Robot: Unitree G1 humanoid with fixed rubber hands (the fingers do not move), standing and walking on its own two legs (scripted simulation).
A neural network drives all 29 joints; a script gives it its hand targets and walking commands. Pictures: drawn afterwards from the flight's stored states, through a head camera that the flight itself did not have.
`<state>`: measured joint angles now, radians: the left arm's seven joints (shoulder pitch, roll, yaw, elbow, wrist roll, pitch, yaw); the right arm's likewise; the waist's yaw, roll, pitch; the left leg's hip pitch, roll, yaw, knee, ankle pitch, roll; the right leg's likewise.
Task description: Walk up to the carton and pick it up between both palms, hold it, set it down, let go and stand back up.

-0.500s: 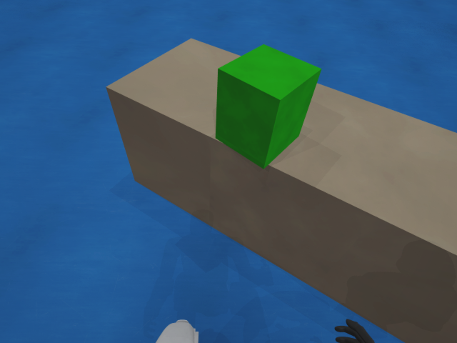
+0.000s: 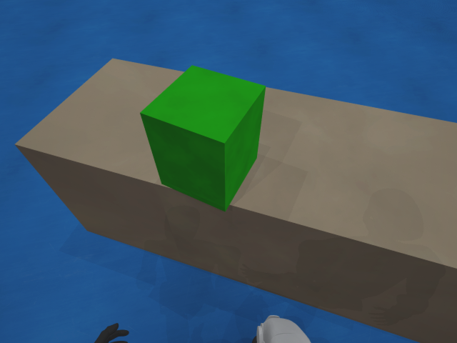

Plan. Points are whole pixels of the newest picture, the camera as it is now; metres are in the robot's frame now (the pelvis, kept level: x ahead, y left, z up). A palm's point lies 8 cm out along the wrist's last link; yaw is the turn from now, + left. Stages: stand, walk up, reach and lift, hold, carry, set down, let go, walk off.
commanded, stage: walk up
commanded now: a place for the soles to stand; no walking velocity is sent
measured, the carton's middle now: (208, 139) +0.58 +0.04 -0.03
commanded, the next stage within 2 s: none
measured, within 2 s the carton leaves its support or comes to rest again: neither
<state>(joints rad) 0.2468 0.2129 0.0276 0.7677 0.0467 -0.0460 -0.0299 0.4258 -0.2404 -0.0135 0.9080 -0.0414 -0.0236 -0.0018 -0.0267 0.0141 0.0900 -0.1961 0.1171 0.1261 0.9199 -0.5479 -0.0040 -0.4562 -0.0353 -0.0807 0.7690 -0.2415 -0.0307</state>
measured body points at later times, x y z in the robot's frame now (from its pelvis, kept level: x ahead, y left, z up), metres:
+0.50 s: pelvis +0.08 +0.04 +0.03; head +0.09 +0.07 +0.47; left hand +0.14 +0.27 -0.13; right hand +0.23 -0.16 -0.09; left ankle +0.12 +0.13 -0.70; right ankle +0.10 -0.11 -0.70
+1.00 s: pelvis +0.08 +0.02 +0.03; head +0.09 +0.01 +0.48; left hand +0.12 +0.26 -0.12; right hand +0.14 -0.22 -0.12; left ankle +0.12 +0.13 -0.70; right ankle +0.10 -0.11 -0.70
